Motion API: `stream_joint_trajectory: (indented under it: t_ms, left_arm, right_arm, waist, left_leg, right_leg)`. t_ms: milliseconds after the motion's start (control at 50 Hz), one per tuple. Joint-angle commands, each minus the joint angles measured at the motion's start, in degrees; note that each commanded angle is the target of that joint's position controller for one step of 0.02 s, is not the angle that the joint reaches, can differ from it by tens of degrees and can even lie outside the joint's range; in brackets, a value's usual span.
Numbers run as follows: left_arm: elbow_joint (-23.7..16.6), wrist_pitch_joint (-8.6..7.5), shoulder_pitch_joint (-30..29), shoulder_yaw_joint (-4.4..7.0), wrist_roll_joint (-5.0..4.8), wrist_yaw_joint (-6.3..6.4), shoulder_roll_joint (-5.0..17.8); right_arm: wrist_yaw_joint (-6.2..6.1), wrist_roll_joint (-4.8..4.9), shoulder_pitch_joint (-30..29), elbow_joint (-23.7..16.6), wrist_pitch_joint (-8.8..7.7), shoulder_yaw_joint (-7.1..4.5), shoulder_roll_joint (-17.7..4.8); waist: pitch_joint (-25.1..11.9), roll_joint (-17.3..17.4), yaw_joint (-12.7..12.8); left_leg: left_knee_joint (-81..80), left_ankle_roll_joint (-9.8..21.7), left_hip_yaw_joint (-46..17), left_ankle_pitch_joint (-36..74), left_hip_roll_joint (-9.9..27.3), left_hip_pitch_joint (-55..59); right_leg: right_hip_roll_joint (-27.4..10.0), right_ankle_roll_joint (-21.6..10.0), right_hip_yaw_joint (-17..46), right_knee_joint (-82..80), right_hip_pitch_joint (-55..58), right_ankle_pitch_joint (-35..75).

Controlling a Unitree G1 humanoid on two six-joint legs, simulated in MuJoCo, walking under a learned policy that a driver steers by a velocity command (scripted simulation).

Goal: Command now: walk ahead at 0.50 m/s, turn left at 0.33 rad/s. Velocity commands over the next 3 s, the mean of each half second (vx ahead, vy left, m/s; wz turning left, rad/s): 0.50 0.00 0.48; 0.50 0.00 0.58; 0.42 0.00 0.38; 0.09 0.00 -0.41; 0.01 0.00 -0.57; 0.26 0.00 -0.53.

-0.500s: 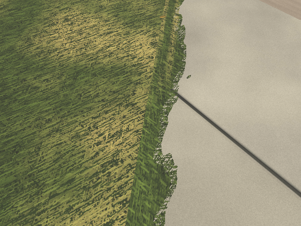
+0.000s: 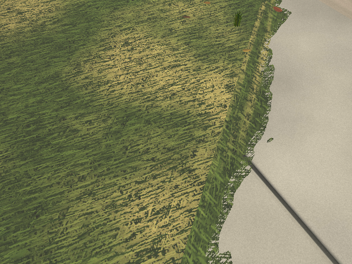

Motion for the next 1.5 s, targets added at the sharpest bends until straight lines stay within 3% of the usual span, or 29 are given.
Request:
stream_joint_trajectory:
  t_ms: [20,120,180,200,220,240,260,300,380,500,600,660,680,700,720,740,760,820,920,1100,1140,1180,1200,1220,1240,1260,1300,1380,1500]
  left_arm:
    - [-2.5,-0.65,-1.1,2.1,-0.45,0.71,9.5]
    - [-1.4,1.52,-0.1,2.82,-1.31,1.34,10.8]
    - [-2.7,3.18,-2.4,3.13,-1.22,2.35,12.2]
    - [-4.0,3.04,-1.4,2.34,-0.42,2.72,10.7]
    - [-6.6,1.23,4.6,-0.41,1.15,1.51,2.3]
    - [-6.9,-1.27,-0.3,0.04,-0.82,0.54,6.3]
    - [-8.6,-2.68,-5.5,0.77,-2.83,-0.09,9.1]
    - [-9.3,-3.41,-8.3,0.81,-1.01,0.49,8.7]
    - [-9.9,-0.82,-6.5,1.18,0.36,0.76,7.4]
    - [-13.9,-0.71,-18.1,0.02,0.02,0.34,4.3]
    - [-16.0,-1.66,-21.5,0.94,-0.88,-0.64,7.0]
    - [-14.3,-2.54,-13.5,2.39,-0.79,-0.47,9.2]
    - [-13.5,-2.82,-6.2,3.26,0.23,-0.07,11.5]
    - [-12.7,-2.46,1.9,4.49,1.23,0.4,16.3]
    - [-10.8,-1.65,4.2,4.54,-0.19,-0.15,15.4]
    - [-12.1,-1.24,1.2,3.17,-0.83,0.01,9.9]
    - [-12.6,-0.64,-1.4,2.48,-0.54,0.28,7.8]
    - [-11.9,-0.35,-6.1,1.51,0.33,0.36,5.6]
    - [-9.7,-1.1,-5.3,2.77,-0.1,0.36,8.7]
    - [-6.4,1.11,-1.0,3.83,-1.86,0.7,12.7]
    - [-6.4,1.83,-1.2,4.37,-2.41,0.98,14.5]
    - [-6.7,2.58,-2.0,4.22,-2.75,1.44,14.4]
    - [-7.7,2.34,-0.9,3.0,-1.16,1.61,11.5]
    - [-11.6,0.8,3.7,0.32,0.92,0.83,3.5]
    - [-12.1,-1.21,-2.4,1.04,-1.26,0.06,8.8]
    - [-13.2,-2.06,-6.4,1.59,-3.25,-0.37,11.0]
    - [-11.7,-2.13,-6.2,1.38,-1.2,0.26,10.2]
    - [-8.8,1.04,-1.1,1.13,-0.61,0.36,7.9]
    - [-10.1,1.23,-8.4,-0.16,-1.02,-0.58,4.6]
  right_arm:
    - [0.78,0.12,-5.2,-4.8,-0.65,-0.05,-2.0]
    - [2.6,0.04,-8.5,-8.7,-0.54,-0.45,-3.1]
    - [2.57,0.15,5.6,-6.5,-0.09,-3.4,-7.8]
    - [1.59,0.28,15.5,-4.5,0.31,-5.45,-12.5]
    - [1.2,0.8,16.1,-4.4,0.32,-6.47,-18.2]
    - [1.2,0.46,17.7,-5.9,-0.12,-5.01,-13.6]
    - [1.05,-0.14,15.8,-5.8,-0.55,-4.25,-10.7]
    - [0.88,-0.28,8.5,-7.5,-0.83,-3.42,-7.9]
    - [0.03,-0.52,5.4,-9.4,-0.86,-3.16,-7.5]
    - [-1.61,0.23,10.1,-8.5,0.03,-3.89,-9.5]
    - [-1.87,0.53,13.5,-7.5,0.95,-3.82,-8.7]
    - [-1.94,0.28,11.5,-8.4,1.44,-3.53,-7.6]
    - [-1.68,-0.17,10.6,-9.5,1.21,-2.47,-4.9]
    - [-1.71,0.06,15.8,-10.8,0.77,-1.37,-1.4]
    - [-1.7,1.07,19.5,-11.6,0.34,-1.07,-3.1]
    - [-1.69,1.42,15.9,-10.5,0.56,-2.38,-8.5]
    - [-1.64,0.8,10.7,-11.3,0.97,-2.77,-9.6]
    - [-0.95,0.43,8.0,-12.6,1.73,-2.87,-6.6]
    - [-0.5,0.17,4.9,-14.6,2.38,-1.96,-3.5]
    - [2.4,0.51,-7.7,-18.6,1.51,-1.37,-2.9]
    - [2.57,0.11,-5.6,-18.9,1.82,-2.36,-4.8]
    - [1.95,0.18,8.3,-15.5,2.31,-5.11,-9.3]
    - [0.77,0.47,18.0,-13.2,2.9,-6.94,-13.7]
    - [0.55,0.75,15.0,-14.1,2.22,-7.23,-20.0]
    - [0.93,0.43,17.3,-15.6,1.3,-5.85,-15.1]
    - [1.1,-0.08,15.4,-14.3,0.52,-4.7,-11.6]
    - [0.9,-0.52,7.2,-14.8,0.15,-3.21,-7.8]
    - [0.16,-1.69,3.2,-13.3,-0.88,-2.33,-6.8]
    - [-1.28,-2.48,3.9,-9.3,-0.65,-1.88,-6.7]
  waist:
    - [3.0,-5.3,0.7]
    - [3.4,-5.7,0.3]
    - [-5.9,-6.5,-7.9]
    - [-12.0,-1.3,-11.7]
    - [-17.4,13.6,-5.8]
    - [-22.9,8.5,-9.3]
    - [-15.5,5.7,-10.3]
    - [-7.1,-2.9,-6.0]
    - [-3.6,-1.1,-1.8]
    - [-1.0,1.0,-6.0]
    - [-1.1,2.7,-6.7]
    - [-3.9,4.7,-2.0]
    - [-10.4,2.4,1.6]
    - [-19.5,-9.2,1.7]
    - [-21.6,-21.9,0.4]
    - [-13.4,-13.5,1.7]
    - [-7.4,-8.8,2.0]
    - [-0.2,-8.9,-1.6]
    - [0.2,-7.1,-1.9]
    - [3.5,-6.4,1.7]
    - [1.2,-8.0,-0.7]
    - [-6.6,-7.1,-8.9]
    - [-12.1,-1.1,-12.8]
    - [-17.0,13.7,-4.8]
    - [-22.9,7.0,-9.9]
    - [-14.4,4.3,-9.9]
    - [-6.1,-1.1,-4.8]
    - [-4.8,-0.3,-0.7]
    - [-3.4,0.7,-4.1]
  left_leg:
    - [-6.2,0.7,1.5,5.5,-1.1,2.8]
    - [-10.0,4.0,4.0,-4.6,-3.1,0.5]
    - [-12.1,7.8,9.1,-8.5,-10.0,21.4]
    - [-12.7,11.2,-0.8,-7.5,-5.1,39.2]
    - [-17.3,22.0,-32.5,-16.9,9.0,59.8]
    - [-25.6,23.5,-44.9,-22.5,12.0,64.3]
    - [-26.3,20.6,-36.7,-18.5,10.4,60.0]
    - [-27.0,17.7,-25.0,-6.9,6.3,43.4]
    - [-30.9,17.8,-17.2,4.3,2.9,29.7]
    - [-30.3,12.8,-10.9,-0.8,-2.7,24.2]
    - [-24.0,11.3,-18.5,-5.4,0.1,31.5]
    - [-16.1,9.0,-20.4,-0.4,-1.4,32.4]
    - [-4.7,7.0,-17.4,-1.6,-4.3,27.6]
    - [14.5,2.8,-9.5,-17.6,-11.6,11.1]
    - [26.5,1.3,-7.0,-36.4,-11.5,-2.5]
    - [31.4,0.7,-8.1,-32.0,-7.7,-6.7]
    - [31.8,0.4,-5.8,-27.1,-5.7,-6.5]
    - [25.4,0.4,-4.1,-20.5,-1.5,-0.6]
    - [16.2,-1.0,-2.7,-12.9,0.1,-2.2]
    - [-6.2,2.3,4.5,-4.6,-2.6,2.2]
    - [-7.5,4.6,7.4,-10.8,-5.9,7.9]
    - [-11.9,8.2,9.7,-9.2,-10.9,27.9]
    - [-12.3,11.6,-1.1,-8.5,-5.0,46.1]
    - [-18.5,22.1,-34.9,-18.5,9.5,62.0]
    - [-25.9,23.3,-44.6,-25.9,12.0,63.8]
    - [-26.7,20.3,-35.4,-21.2,10.7,58.2]
    - [-26.3,16.4,-21.4,-3.0,6.7,41.3]
    - [-28.5,15.5,-7.5,26.5,4.3,28.6]
    - [-30.1,10.9,4.5,23.2,0.9,28.9]
  right_leg:
    - [-16.0,-7.7,2.4,-6.1,-2.9,12.4]
    - [-19.7,-5.4,-0.1,1.5,8.5,24.9]
    - [-16.9,-2.1,-4.3,23.6,5.8,48.4]
    - [-14.4,0.2,-4.8,40.7,-7.1,35.7]
    - [-2.2,4.0,-1.2,61.2,-34.0,-14.9]
    - [-1.0,3.2,11.0,68.5,-41.9,-22.7]
    - [-4.1,1.7,12.2,68.5,-46.5,-18.0]
    - [-8.3,1.3,11.4,58.9,-41.6,-10.4]
    - [-9.7,4.1,10.4,48.5,-33.8,-6.8]
    - [-5.0,6.4,8.5,24.1,-28.6,15.2]
    - [-3.3,4.6,10.8,16.5,-26.6,12.1]
    - [-3.1,1.3,9.5,12.4,-15.5,8.0]
    - [-9.1,-2.0,14.2,14.3,-2.3,7.6]
    - [-22.2,-9.3,32.9,13.9,18.9,2.8]
    - [-29.2,-14.2,52.3,8.5,24.4,-10.4]
    - [-27.0,-11.8,46.8,6.6,17.9,-17.6]
    - [-24.2,-9.2,37.5,6.1,10.4,-14.4]
    - [-18.3,-7.2,22.7,1.3,-4.5,-1.4]
    - [-18.9,-9.2,12.2,-2.5,-4.9,10.1]
    - [-19.4,-5.1,-0.7,0.1,3.8,19.1]
    - [-19.6,-3.9,-3.0,7.0,6.2,36.9]
    - [-17.2,-1.5,-6.3,26.3,1.6,47.2]
    - [-15.0,1.0,-6.4,44.0,-13.1,29.3]
    - [-3.1,4.2,-0.4,63.3,-38.1,-22.9]
    - [-3.2,3.4,11.4,68.9,-44.1,-23.3]
    - [-5.9,2.4,10.9,67.5,-47.9,-17.4]
    - [-10.5,2.7,9.7,58.2,-41.0,-9.5]
    - [-11.0,5.4,7.9,51.9,-30.5,-5.4]
    - [-8.1,4.9,6.8,29.4,-25.8,17.6]
Next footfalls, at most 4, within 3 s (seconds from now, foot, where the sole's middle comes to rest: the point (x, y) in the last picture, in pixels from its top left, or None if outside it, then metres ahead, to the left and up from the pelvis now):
0.20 left None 0.29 0.15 -0.78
0.68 right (189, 235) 0.60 0.02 -0.78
1.20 left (97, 211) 0.69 0.40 -0.78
1.66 right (109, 154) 0.98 0.41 -0.78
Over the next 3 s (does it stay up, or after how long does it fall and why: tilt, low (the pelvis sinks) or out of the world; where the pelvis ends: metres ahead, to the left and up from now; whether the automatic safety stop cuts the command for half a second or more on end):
stays up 0.94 0.46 -0.02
